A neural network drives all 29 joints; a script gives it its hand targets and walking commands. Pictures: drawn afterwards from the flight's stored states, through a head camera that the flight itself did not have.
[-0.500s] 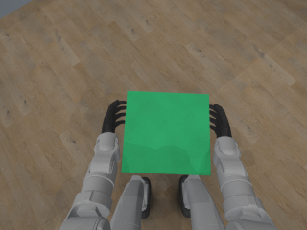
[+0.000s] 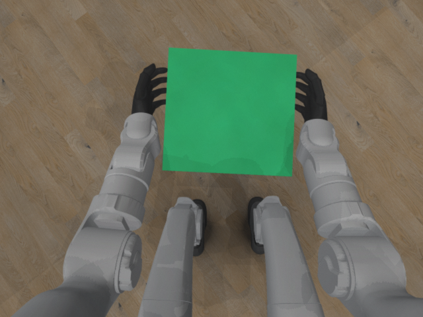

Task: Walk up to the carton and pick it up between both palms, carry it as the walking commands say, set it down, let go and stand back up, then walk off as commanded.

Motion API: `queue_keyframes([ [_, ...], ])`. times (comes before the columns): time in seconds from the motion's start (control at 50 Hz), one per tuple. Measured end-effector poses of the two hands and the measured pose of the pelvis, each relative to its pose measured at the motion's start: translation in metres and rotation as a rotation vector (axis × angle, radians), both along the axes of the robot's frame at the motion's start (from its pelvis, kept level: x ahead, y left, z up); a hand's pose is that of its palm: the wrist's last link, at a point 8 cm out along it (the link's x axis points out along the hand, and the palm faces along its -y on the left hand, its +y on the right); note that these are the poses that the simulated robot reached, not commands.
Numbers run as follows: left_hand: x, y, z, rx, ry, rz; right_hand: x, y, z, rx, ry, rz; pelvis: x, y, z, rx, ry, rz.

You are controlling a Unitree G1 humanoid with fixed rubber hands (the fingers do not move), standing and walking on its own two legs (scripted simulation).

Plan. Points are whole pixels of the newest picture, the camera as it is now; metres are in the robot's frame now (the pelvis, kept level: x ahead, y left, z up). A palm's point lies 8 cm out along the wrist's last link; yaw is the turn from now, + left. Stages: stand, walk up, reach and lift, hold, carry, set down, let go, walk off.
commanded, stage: set down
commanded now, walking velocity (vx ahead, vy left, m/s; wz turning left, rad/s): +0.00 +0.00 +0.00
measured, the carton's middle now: (225, 123) +0.44 +0.01 -0.19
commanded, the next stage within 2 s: none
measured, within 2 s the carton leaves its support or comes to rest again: neither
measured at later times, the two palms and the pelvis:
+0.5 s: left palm (160, 113) +0.47 +0.15 -0.23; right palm (293, 119) +0.46 -0.15 -0.24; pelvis -0.02 +0.00 -0.07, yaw +1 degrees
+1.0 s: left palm (164, 105) +0.51 +0.16 -0.30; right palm (281, 107) +0.50 -0.14 -0.31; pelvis -0.03 +0.00 -0.15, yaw +1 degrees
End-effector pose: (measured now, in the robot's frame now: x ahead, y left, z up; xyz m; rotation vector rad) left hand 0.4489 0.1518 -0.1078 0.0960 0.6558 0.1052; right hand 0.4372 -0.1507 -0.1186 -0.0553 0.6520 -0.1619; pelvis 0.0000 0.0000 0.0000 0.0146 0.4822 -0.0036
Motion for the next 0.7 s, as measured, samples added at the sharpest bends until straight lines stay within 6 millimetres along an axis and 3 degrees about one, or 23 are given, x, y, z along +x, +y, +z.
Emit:
queue_keyframes([
  [0.24,0.004,0.001,-0.063,-0.01,0.021,0.002,0.006,0.004,-0.06,0.015,0.021,0.025,0.011,-0.001,-0.032,-0.004,0.082,0.02],
  [0.36,0.005,0.002,-0.089,0.002,0.019,-0.004,0.006,0.004,-0.088,0.021,0.019,0.024,0.0,-0.003,-0.048,-0.001,0.028,0.024],
  [0.52,0.026,0.0,-0.122,-0.019,-0.022,-0.002,0.023,0.002,-0.123,0.053,-0.03,-0.015,-0.02,-0.004,-0.072,-0.001,-0.031,0.024],
  [0.7,0.039,0.005,-0.129,-0.004,-0.01,0.008,0.038,0.006,-0.135,0.05,-0.016,0.0,-0.028,-0.004,-0.097,-0.004,-0.042,0.025],
])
